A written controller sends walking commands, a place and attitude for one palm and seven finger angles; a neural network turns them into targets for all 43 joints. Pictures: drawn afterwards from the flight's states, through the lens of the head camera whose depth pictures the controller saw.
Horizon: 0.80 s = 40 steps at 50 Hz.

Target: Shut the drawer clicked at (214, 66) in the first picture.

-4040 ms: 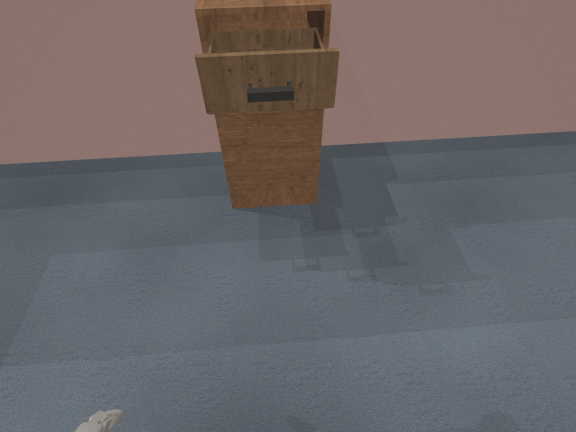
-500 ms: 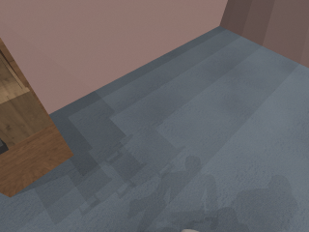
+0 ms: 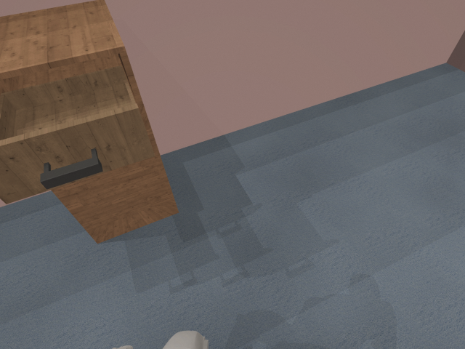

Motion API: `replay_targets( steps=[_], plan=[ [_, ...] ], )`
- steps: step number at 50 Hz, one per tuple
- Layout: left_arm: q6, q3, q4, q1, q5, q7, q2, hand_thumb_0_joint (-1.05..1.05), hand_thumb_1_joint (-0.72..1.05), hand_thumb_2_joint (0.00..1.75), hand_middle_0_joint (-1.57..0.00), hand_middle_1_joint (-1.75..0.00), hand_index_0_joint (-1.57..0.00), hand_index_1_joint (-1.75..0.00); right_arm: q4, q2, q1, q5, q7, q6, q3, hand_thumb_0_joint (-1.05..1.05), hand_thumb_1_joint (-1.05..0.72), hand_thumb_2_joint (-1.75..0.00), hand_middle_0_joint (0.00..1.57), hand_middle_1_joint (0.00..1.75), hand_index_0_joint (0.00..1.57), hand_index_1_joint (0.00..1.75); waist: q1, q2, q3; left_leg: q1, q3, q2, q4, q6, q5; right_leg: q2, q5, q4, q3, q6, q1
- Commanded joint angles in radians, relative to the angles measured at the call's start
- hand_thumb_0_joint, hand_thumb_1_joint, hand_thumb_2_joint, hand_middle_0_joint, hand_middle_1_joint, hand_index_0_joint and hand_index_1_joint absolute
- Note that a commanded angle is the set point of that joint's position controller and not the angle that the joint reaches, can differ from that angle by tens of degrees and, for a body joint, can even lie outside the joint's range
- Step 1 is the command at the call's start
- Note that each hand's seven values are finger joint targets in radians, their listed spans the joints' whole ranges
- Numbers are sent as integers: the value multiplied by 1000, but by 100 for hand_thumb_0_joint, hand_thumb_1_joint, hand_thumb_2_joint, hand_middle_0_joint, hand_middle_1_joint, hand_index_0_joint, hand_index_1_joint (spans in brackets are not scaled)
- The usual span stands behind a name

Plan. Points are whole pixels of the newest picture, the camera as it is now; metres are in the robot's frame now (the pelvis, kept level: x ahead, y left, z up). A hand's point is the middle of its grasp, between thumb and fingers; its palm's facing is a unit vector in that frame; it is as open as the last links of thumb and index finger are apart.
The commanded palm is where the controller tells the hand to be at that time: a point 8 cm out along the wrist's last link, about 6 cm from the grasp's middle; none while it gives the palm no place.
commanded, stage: turn to face it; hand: left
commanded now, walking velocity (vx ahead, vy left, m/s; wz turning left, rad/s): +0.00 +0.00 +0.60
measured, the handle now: (71, 166) +0.48 +0.40 +0.01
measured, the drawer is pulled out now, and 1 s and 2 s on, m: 0.29 0.29 0.29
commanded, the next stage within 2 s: take the last steps up to it in 0.82 s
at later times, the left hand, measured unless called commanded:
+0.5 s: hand out of the picture -0.01 +0.31 -0.17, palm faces +0.31 -0.92 -0.24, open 7.4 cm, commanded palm none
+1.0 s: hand out of the picture -0.04 +0.23 -0.15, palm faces +0.43 -0.86 -0.25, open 7.4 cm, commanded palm none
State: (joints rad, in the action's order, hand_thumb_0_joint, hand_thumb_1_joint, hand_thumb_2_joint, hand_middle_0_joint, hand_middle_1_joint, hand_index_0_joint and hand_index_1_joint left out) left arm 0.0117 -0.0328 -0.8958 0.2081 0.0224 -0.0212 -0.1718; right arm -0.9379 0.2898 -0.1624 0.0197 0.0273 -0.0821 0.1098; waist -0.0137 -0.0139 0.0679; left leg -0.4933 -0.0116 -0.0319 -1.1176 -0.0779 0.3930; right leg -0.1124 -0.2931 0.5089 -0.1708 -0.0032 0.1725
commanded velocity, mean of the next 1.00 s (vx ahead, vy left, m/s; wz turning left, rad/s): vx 0.03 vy -0.01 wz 0.34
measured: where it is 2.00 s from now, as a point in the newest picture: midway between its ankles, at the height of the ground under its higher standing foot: outside the picture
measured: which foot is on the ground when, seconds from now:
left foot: up 0.00-0.18, down 0.20-0.84, up 0.86-1.00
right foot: down 0.00-0.20, up 0.22-0.80, down 0.82-1.00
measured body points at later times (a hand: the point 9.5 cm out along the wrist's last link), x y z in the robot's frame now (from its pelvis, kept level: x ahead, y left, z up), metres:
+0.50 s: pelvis -0.02 +0.08 +0.00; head +0.00 +0.12 +0.45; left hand -0.03 +0.36 -0.15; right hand +0.12 -0.14 -0.12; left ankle -0.03 +0.14 -0.74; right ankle +0.02 -0.10 -0.66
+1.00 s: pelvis -0.04 +0.03 +0.00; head -0.02 +0.01 +0.45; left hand -0.06 +0.28 -0.13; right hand +0.08 -0.19 -0.16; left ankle -0.10 +0.14 -0.67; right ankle +0.00 -0.07 -0.74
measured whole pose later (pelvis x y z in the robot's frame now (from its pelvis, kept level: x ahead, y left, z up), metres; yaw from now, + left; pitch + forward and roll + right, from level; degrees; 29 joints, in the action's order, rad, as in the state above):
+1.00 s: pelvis -0.04 +0.03 +0.00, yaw +25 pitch -2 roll +1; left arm 0.01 -0.03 -0.95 0.20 0.01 -0.03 -0.15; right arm -1.01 0.22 -0.28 0.02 0.00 -0.06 0.08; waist -0.03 -0.05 0.04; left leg -0.44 0.04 0.03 -1.05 -0.02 0.39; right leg -0.02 -0.26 0.45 -0.08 -0.03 0.15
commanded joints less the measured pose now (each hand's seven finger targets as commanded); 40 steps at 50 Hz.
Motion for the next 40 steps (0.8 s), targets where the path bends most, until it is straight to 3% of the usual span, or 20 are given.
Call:
replay_targets(
  steps=[1, 5, 7, 8, 9, 10, 11, 12, 13, 14, 16, 17, 20, 29, 32, 33, 35, 38, 39, 40],
  plan=[
    [-12, -66, 52, 64, 8, -11, -248, 0, 90, 90, -20, -30, -20, -30, 115, 36, 120, -1, 6, 22, -12, 0, -90, -90, 20, 30, 20, 30, 58, 200, -7, -31, -48, -14, 130, -2, 36, -252, 297, -180, 146, -125, -34],
    [-4, -78, 49, 79, 12, -9, -276, 0, 90, 90, -20, -30, -20, -30, 131, 24, 116, -9, 4, 42, -26, 0, -90, -90, 20, 30, 20, 30, 69, 244, -81, 91, -98, 7, 360, 21, 67, -269, 456, -85, 103, -116, -87],
    [0, -80, 41, 77, 4, -4, -277, 0, 90, 90, -20, -30, -20, -30, 119, 38, 57, -7, 0, 51, -24, 0, -90, -90, 20, 30, 20, 30, 40, 227, -128, 201, -122, 25, 540, 32, -58, -244, 482, 15, 41, -63, -90],
    [5, -79, 41, 74, -4, -2, -264, 0, 90, 90, -20, -30, -20, -30, 108, 71, -2, -6, 1, 57, -16, 0, -90, -90, 20, 30, 20, 30, 7, 145, -164, 345, -88, 9, 682, 47, -196, -225, 415, 138, 7, -17, -12],
    [9, -73, 67, 80, -11, 4, -216, 0, 90, 90, -20, -30, -20, -30, 97, 180, -75, 0, -6, 69, 10, 0, -90, -90, 20, 30, 20, 30, -37, -110, -229, 555, 172, -185, 738, 131, -434, -127, 117, 363, -30, 57, 221],
    [13, -50, 115, 8, -9, 7, -156, 0, 90, 90, -20, -30, -20, -30, 85, 273, -153, -8, -16, 70, 33, 0, -90, -90, 20, 30, 20, 30, -82, -318, -228, 599, 423, -398, 746, 259, -876, -16, -391, 549, 31, 111, 443],
    [23, -54, 116, -19, -3, 2, -188, 0, 90, 90, -20, -30, -20, -30, 64, 257, -176, -8, -20, 63, 27, 0, -90, -90, 20, 30, 20, 30, -77, -182, -223, 568, 339, -413, 709, 310, -893, -40, -355, 632, 122, 88, 441],
    [27, -55, 99, -44, 0, -3, -178, 0, 90, 90, -20, -30, -20, -30, 64, 211, -142, -4, -29, 69, 17, 0, -90, -90, 20, 30, 20, 30, -67, -171, -185, 501, 297, -338, 731, 286, -799, -41, -288, 656, 144, 88, 444],
    [26, -59, 87, -52, -4, 0, -172, 0, 90, 90, -20, -30, -20, -30, 79, 192, -91, -3, -39, 69, 10, 0, -90, -90, 20, 30, 20, 30, -48, -166, -143, 452, 298, -304, 734, 275, -726, -32, -237, 683, 158, 91, 448],
    [26, -61, 66, -35, -4, 5, -180, 0, 90, 90, -20, -30, -20, -30, 95, 166, -34, -2, -40, 70, -1, 0, -90, -90, 20, 30, 20, 30, -22, -141, -109, 398, 253, -262, 754, 253, -671, -31, -165, 692, 173, 94, 433],
    [27, -64, 35, 14, -4, 11, -178, 0, 90, 90, -20, -30, -20, -30, 102, 136, 1, -5, -40, 77, -15, 0, -90, -90, 20, 30, 20, 30, 11, -121, -89, 383, 194, -194, 771, 217, -669, -12, -78, 684, 160, 100, 399],
    [29, -62, 25, 26, -4, 11, -178, 0, 90, 90, -20, -30, -20, -30, 100, 129, -8, -8, -41, 79, -16, 0, -90, -90, 20, 30, 20, 30, 13, -119, -95, 386, 184, -181, 776, 213, -670, -5, -54, 673, 161, 104, 390],
    [30, -59, 21, 21, -6, 7, -180, 0, 90, 90, -20, -30, -20, -30, 87, 118, -42, -9, -42, 80, -19, 0, -90, -90, 20, 30, 20, 30, 8, -103, -111, 408, 209, -172, 790, 227, -637, 8, -36, 620, 170, 110, 373],
    [29, -48, 44, -88, -9, -7, -151, 0, 90, 90, -20, -30, -20, -30, 43, 97, -128, 3, -50, 72, -17, 0, -90, -90, 20, 30, 20, 30, -27, -83, -70, 401, 377, -196, 818, 279, -495, 42, -118, 427, 193, 93, 338],
    [28, -43, 45, -87, -11, -10, -133, 0, 90, 90, -20, -30, -20, -30, 36, 92, -126, 7, -52, 69, -17, 0, -90, -90, 20, 30, 20, 30, -22, -89, -70, 354, 407, -192, 821, 283, -440, 62, -138, 346, 195, 75, 270],
    [25, -41, 45, -82, -11, -10, -131, 0, 90, 90, -20, -30, -20, -30, 33, 92, -121, 7, -52, 70, -17, 0, -90, -90, 20, 30, 20, 30, -18, -106, -77, 354, 409, -187, 809, 284, -479, 69, -147, 304, 192, 70, 248],
    [21, -39, 38, -59, -15, -14, -120, 0, 90, 90, -20, -30, -20, -30, 27, 91, -120, 8, -53, 68, -18, 0, -90, -90, 20, 30, 20, 30, -9, -107, -98, 332, 422, -177, 793, 280, -511, 90, -137, 232, 191, 57, 173],
    [9, -38, 27, -24, -17, -20, -124, 0, 90, 90, -20, -30, -20, -30, 17, 78, -120, 0, -49, 69, -19, 0, -90, -90, 20, 30, 20, 30, 9, -71, -118, 279, 413, -143, 750, 251, -532, 105, -24, 56, 184, 47, 42],
    [2, -39, 19, 3, -18, -23, -124, 0, 90, 90, -20, -30, -20, -30, 14, 69, -108, -4, -47, 71, -23, 0, -90, -90, 20, 30, 20, 30, 27, -66, -131, 245, 392, -119, 721, 222, -498, 92, 57, -70, 186, 45, -37],
    [-6, -42, 8, 21, -17, -27, -149, 0, 90, 90, -20, -30, -20, -30, 10, 41, -112, -12, -43, 73, -29, 0, -90, -90, 20, 30, 20, 30, 32, -11, -143, 161, 360, -82, 680, 176, -397, 40, 128, -173, 233, 32, -153]
  ],
)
